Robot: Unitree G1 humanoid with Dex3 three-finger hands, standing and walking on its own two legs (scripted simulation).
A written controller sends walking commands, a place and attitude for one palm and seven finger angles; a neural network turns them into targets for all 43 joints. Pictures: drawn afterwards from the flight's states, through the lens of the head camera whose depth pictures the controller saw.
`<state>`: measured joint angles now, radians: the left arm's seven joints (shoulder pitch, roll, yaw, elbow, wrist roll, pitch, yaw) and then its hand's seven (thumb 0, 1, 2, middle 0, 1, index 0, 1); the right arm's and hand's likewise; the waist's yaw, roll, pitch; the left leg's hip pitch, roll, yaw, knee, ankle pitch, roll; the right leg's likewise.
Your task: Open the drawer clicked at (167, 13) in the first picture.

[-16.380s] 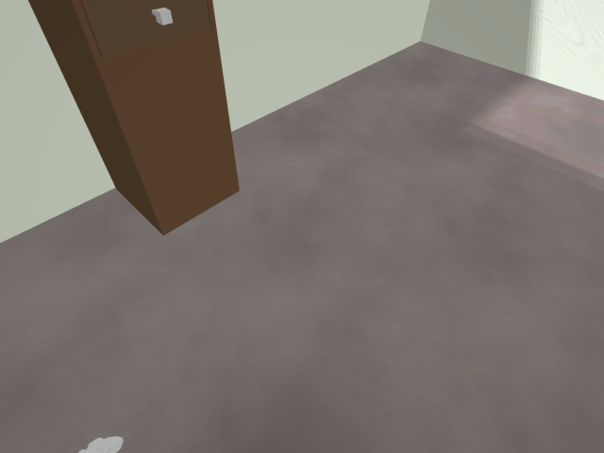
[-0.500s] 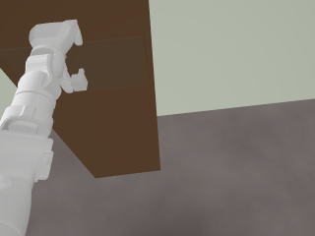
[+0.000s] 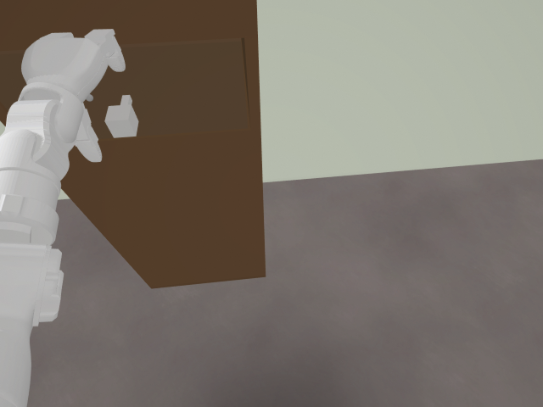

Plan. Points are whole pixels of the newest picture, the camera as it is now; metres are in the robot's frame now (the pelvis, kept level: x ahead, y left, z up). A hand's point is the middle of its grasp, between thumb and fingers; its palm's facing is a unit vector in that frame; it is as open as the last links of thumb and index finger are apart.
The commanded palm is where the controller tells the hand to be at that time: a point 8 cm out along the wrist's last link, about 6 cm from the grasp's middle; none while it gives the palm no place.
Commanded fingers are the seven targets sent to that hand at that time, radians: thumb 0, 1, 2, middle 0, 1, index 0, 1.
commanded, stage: lift the fingers back up to retry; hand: left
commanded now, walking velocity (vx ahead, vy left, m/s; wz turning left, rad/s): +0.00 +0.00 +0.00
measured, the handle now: (124, 113) +0.54 +0.23 +0.11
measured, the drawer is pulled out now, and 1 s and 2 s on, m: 0.00 0.00 0.00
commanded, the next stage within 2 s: re-aim the fingers above the handle in 0.70 s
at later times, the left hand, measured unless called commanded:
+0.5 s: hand (77, 112) +0.49 +0.26 +0.15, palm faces -0.05 +0.02 -1.00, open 13.8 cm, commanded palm +0.49 +0.26 +0.22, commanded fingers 0.00 -0.50 0.30 -0.30 -1.20 -0.30 -1.20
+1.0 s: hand (84, 104) +0.50 +0.25 +0.16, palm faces -0.02 +0.01 -1.00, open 13.7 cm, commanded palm +0.49 +0.26 +0.22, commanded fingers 0.00 -0.50 0.30 -0.30 -1.20 -0.30 -1.20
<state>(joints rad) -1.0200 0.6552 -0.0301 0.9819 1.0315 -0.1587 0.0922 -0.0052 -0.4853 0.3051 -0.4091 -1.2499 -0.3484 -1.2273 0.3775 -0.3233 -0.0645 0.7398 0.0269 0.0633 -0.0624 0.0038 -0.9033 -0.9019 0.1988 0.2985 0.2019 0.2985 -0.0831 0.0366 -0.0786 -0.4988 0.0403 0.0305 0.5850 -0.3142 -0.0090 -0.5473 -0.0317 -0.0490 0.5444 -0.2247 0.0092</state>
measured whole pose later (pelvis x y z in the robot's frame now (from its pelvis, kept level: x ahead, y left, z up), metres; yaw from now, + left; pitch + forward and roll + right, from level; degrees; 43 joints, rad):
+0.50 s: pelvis +0.00 +0.01 +0.00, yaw -1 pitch +12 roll +0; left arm -0.98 0.66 -0.02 1.00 1.04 -0.13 -0.01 0.00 -0.49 0.30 -0.33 -1.20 -0.32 -1.20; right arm 0.32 -0.28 -0.02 0.68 0.04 0.08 -0.07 0.00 -0.90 -0.90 0.20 0.30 0.21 0.30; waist -0.07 0.04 -0.06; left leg -0.45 0.03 0.05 0.55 -0.31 0.00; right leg -0.51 -0.04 -0.03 0.53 -0.22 0.02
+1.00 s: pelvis +0.02 +0.01 +0.00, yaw +0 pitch +11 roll +0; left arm -0.97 0.61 -0.05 0.95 1.02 -0.08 -0.01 0.00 -0.49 0.31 -0.34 -1.21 -0.34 -1.20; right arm 0.31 -0.26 -0.02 0.70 0.03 0.10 -0.04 0.00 -0.90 -0.90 0.20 0.30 0.20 0.30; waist -0.05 0.06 -0.08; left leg -0.42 0.02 0.04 0.55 -0.32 0.01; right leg -0.48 -0.05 -0.04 0.52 -0.24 0.03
